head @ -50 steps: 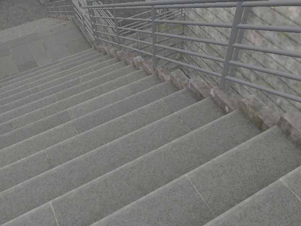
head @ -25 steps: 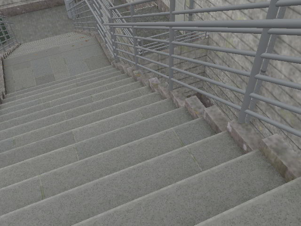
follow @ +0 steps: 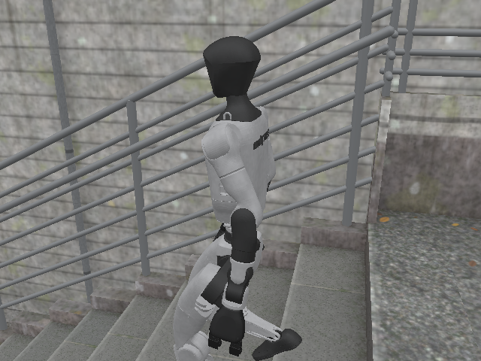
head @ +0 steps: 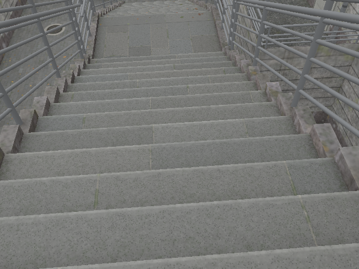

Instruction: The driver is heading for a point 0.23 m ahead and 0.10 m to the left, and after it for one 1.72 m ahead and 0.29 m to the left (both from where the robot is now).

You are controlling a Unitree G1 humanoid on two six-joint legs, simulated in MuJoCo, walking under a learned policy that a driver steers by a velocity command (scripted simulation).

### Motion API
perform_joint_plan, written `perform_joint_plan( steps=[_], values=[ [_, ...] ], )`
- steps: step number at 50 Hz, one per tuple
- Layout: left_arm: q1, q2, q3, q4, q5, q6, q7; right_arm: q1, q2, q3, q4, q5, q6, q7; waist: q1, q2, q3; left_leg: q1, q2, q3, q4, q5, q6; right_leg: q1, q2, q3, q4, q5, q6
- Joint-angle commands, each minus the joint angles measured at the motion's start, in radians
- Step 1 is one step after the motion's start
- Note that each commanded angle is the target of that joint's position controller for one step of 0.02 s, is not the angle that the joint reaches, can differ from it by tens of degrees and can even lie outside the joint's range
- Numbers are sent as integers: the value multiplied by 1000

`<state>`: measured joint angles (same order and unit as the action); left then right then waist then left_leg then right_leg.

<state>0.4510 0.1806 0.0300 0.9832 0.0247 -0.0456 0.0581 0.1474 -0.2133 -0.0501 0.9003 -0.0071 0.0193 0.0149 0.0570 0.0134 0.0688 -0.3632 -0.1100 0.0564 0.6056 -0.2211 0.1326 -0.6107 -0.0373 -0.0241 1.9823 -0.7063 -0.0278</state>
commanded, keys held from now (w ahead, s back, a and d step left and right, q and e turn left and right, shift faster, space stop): w+q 0.02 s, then q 0.40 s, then no key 0.58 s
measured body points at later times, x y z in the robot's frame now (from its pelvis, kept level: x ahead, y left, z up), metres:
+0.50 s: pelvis +0.24 -0.11 -0.11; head +0.23 -0.13 +0.34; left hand +0.37 +0.18 -0.17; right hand +0.30 -0.38 -0.24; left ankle +0.06 +0.04 -0.72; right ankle +0.42 -0.19 -0.85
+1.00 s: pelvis +0.24 -0.17 -0.16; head +0.22 -0.21 +0.29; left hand +0.19 +0.08 -0.27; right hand +0.51 -0.28 -0.25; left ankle +0.15 -0.08 -0.55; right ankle +0.40 -0.20 -0.88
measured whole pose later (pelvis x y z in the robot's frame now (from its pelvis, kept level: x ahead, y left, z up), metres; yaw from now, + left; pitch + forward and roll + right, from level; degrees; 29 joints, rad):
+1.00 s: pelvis +0.24 -0.17 -0.16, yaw +21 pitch -3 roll +0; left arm 0.35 0.19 -0.04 0.81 0.01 0.01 0.07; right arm 0.09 -0.18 0.01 0.64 -0.02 0.15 -0.03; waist 0.10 0.07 -0.05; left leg -0.81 -0.18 -0.04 2.25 -0.61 -0.06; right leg -0.38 0.04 -0.02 0.45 -0.02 -0.08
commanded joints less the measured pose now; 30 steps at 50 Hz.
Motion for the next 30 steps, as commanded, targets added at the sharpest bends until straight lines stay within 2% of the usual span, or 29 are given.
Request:
perform_joint_plan(
  steps=[1, 2, 3, 4, 5, 6, 7, 8, 9, 10, 11, 12, 14, 16, 17, 18, 19, 20, 21, 22, 23, 24, 25, 26, 27, 28, 29, 30],
  values=[
    [-70, 82, 10, -128, 46, 14, -4, 210, -97, -2, 9, -21, -22, -20, -51, -113, -34, 169, 410, -500, -184, 49, 251, -445, -53, 80, -166, 165, 11],
    [-90, 59, 0, -158, 38, 29, -5, 141, -98, 12, -6, -17, -50, -16, 16, -87, 20, -30, 308, -401, -222, 113, 199, -347, -56, 55, -371, 359, 24],
    [-177, 45, -13, -216, 24, 35, -13, 45, -113, 17, -35, -3, -73, -20, 52, -52, 75, -301, 214, -302, -296, 228, 159, -133, -36, 26, -694, 541, 60],
    [-178, 65, -2, -221, 32, 28, -19, 33, -142, 10, -46, 3, -82, -23, 57, -10, 30, -364, 175, -268, -298, 407, 138, 84, -22, -2, -894, 693, 70],
    [-116, 42, -8, -183, 40, 28, -20, 41, -156, 4, -45, 1, -81, -25, 62, 60, -59, -352, 153, -230, -245, 634, 119, 239, 2, -23, -905, 782, 66],
    [55, 50, 1, -95, 24, 27, -30, 72, -171, -6, -33, -5, -75, -21, 87, 142, -160, -217, 169, -226, -164, 735, 120, 254, 5, -16, -797, 903, 54],
    [37, 97, 14, -99, 18, 31, -31, 95, -151, -7, -47, 9, -63, -26, 64, 129, -161, -102, 180, -255, -120, 732, 128, 160, -19, 15, -787, 855, 47],
    [-64, 126, 22, -134, 19, 34, -31, 123, -135, -8, -64, 19, -50, -29, 24, 74, -148, -32, 189, -306, -94, 691, 145, 86, -28, 30, -819, 801, 41],
    [-214, 148, 27, -188, 22, 28, -32, 212, -128, -8, -43, 13, -43, -42, -49, 61, -102, 150, 211, -430, -46, 536, 176, -127, -52, 113, -854, 817, 43],
    [-308, 146, 28, -228, 17, 27, -33, 272, -132, -10, -46, -2, -33, -51, -89, 54, -83, 284, 246, -518, -15, 483, 210, -278, -54, 150, -890, 739, 50],
    [-400, 157, 36, -265, 12, 28, -38, 361, -147, -17, -27, -15, -28, -56, -137, 41, -62, 408, 250, -584, 45, 309, 234, -440, -47, 182, -954, 747, 57],
    [-460, 147, 36, -289, 15, 22, -46, 416, -159, -23, -31, -28, -29, -59, -165, 44, -54, 475, 264, -657, 66, 272, 258, -523, -33, 202, -974, 689, 60],
    [-489, 135, 37, -302, 18, 11, -56, 437, -175, -32, -55, -34, -27, -68, -170, 55, -50, 466, 280, -719, 109, 315, 279, -544, -22, 226, -984, 639, 71],
    [-489, 142, 42, -305, 18, -5, -58, 407, -179, -34, -80, -29, -36, -72, -146, 54, -30, 335, 262, -726, 162, 384, 265, -449, -12, 231, -995, 668, 65],
    [-479, 131, 37, -308, 16, -6, -69, 342, -154, -26, -104, -15, -37, -75, -117, 1, -20, 132, 185, -628, 182, 272, 208, -256, 18, 187, -1143, 822, 58],
    [-440, 109, 28, -301, 13, -9, -77, 269, -131, -16, -122, -6, -47, -75, -87, 23, -25, -47, 124, -565, 204, 61, 141, -23, 31, 175, -1275, 1012, 48],
    [-414, 79, 18, -289, 4, -4, -83, 213, -119, -11, -136, -9, -49, -72, -83, 25, -44, -164, 62, -484, 202, -93, 85, 184, 55, 129, -1380, 1103, 50],
    [-417, 64, 14, -292, -13, 2, -94, 222, -128, -13, -149, -5, -35, -80, -100, 25, -47, -182, 49, -477, 191, -188, 54, 298, 42, 130, -1460, 1154, 49],
    [-381, 68, 15, -285, -43, 3, -95, 236, -123, -12, -144, -9, -23, -89, -99, 58, -14, -154, 47, -500, 235, -243, 47, 331, -8, 177, -1573, 1199, 44],
    [-325, 82, 19, -258, -56, -6, -86, 264, -121, -13, -130, -13, -19, -98, -93, 51, 14, -87, 36, -481, 306, -263, 34, 352, -56, 185, -1748, 1295, 47],
    [-282, 112, 35, -231, -56, -9, -77, 303, -132, -16, -113, -22, -14, -96, -101, 46, 8, -81, 14, -460, 391, -250, 20, 438, -75, 157, -1826, 1309, 56],
    [-188, 150, 51, -199, -38, -8, -72, 352, -140, -21, -100, -26, -14, -85, -74, 4, -25, -105, -17, -417, 538, -277, 5, 558, -79, 139, -1820, 1234, 65],
    [-48, 172, 56, -157, -13, -1, -69, 383, -135, -25, -92, -19, -18, -66, -20, -81, -91, -212, -76, -317, 767, -494, -23, 747, -104, 137, -1721, 1306, 76],
    [74, 224, 55, -126, 3, -4, -79, 512, -53, -25, -81, 17, -18, -49, -71, -228, -256, -394, -139, -199, 1229, -861, -70, 980, -216, 174, -1331, 1756, 85],
    [95, 264, 66, -115, -27, -9, -95, 547, -59, -23, -98, 51, -6, -65, -84, -298, -348, -557, -108, -182, 1470, -822, -88, 1055, -319, 317, -1296, 1745, 70],
    [78, 292, 78, -120, -55, -11, -94, 521, -58, -18, -98, 31, -1, -78, -79, -315, -348, -670, -80, -157, 1597, -696, -99, 985, -368, 418, -1395, 1443, 20],
    [-14, 308, 82, -141, -65, -16, -67, 398, -81, -16, -125, 1, 2, -78, -61, -358, -320, -765, -49, -107, 1648, -526, -116, 878, -399, 544, -1580, 886, -88],
    [-92, 202, 51, -173, -58, 4, -37, 199, -126, -27, -149, -37, 14, -66, -9, -219, -225, -778, -23, -117, 1611, -392, -120, 710, -313, 487, -1666, 509, -92]
  ],
)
